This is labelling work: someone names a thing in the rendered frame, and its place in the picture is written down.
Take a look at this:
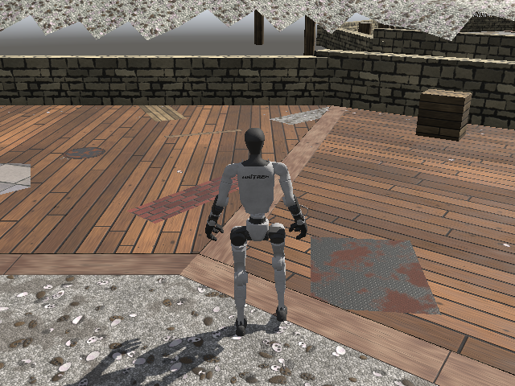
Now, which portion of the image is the robot right hand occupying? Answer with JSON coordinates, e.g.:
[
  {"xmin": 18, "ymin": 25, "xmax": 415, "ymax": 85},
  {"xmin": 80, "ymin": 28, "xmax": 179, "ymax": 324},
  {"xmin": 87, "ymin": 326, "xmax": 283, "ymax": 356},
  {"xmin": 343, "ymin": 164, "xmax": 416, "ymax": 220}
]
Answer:
[{"xmin": 289, "ymin": 220, "xmax": 307, "ymax": 240}]

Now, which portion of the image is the right robot forearm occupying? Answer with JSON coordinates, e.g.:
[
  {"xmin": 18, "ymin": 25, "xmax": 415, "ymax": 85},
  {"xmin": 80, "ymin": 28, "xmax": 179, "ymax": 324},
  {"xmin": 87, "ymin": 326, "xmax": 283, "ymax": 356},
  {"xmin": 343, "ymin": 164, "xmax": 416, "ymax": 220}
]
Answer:
[{"xmin": 288, "ymin": 194, "xmax": 305, "ymax": 225}]

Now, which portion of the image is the right robot foot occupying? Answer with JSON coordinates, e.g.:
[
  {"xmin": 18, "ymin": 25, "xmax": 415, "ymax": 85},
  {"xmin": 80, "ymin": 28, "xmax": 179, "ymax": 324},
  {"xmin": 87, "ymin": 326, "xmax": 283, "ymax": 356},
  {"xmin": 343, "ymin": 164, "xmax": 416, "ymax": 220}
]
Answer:
[{"xmin": 276, "ymin": 305, "xmax": 287, "ymax": 322}]

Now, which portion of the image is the robot foot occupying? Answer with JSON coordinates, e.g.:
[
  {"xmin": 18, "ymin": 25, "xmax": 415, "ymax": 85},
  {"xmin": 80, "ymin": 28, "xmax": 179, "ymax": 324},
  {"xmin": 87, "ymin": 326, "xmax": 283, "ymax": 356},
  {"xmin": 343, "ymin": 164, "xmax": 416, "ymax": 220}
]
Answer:
[
  {"xmin": 276, "ymin": 305, "xmax": 287, "ymax": 322},
  {"xmin": 236, "ymin": 315, "xmax": 247, "ymax": 336}
]

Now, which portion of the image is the robot left upper arm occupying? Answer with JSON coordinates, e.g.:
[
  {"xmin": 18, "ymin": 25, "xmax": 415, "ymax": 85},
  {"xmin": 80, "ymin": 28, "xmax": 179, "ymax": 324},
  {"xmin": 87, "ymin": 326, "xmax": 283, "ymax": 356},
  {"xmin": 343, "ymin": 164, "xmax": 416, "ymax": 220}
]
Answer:
[{"xmin": 216, "ymin": 163, "xmax": 239, "ymax": 207}]

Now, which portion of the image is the robot left hand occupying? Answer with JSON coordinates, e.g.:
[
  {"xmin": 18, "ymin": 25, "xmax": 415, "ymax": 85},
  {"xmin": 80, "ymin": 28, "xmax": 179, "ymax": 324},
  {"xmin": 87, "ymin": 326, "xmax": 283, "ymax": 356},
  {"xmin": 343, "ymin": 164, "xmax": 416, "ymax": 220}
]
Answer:
[{"xmin": 205, "ymin": 223, "xmax": 224, "ymax": 241}]

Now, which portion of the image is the left robot foot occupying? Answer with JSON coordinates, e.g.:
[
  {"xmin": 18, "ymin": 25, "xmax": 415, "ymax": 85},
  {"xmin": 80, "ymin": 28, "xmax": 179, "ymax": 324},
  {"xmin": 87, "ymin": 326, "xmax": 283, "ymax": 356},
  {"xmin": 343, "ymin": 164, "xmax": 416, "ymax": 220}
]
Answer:
[{"xmin": 236, "ymin": 315, "xmax": 247, "ymax": 336}]

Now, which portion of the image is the robot right upper arm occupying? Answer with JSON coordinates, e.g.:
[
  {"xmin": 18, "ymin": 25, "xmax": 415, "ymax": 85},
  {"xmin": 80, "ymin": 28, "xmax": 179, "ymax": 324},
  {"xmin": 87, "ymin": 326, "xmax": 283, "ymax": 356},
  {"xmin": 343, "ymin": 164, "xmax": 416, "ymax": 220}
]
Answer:
[{"xmin": 272, "ymin": 162, "xmax": 296, "ymax": 207}]

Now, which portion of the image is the left robot forearm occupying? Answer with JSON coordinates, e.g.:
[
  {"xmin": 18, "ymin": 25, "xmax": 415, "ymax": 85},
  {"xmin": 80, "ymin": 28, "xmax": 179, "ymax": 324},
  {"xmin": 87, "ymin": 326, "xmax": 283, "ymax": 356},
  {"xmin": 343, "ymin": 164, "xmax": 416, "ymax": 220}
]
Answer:
[{"xmin": 207, "ymin": 195, "xmax": 224, "ymax": 226}]

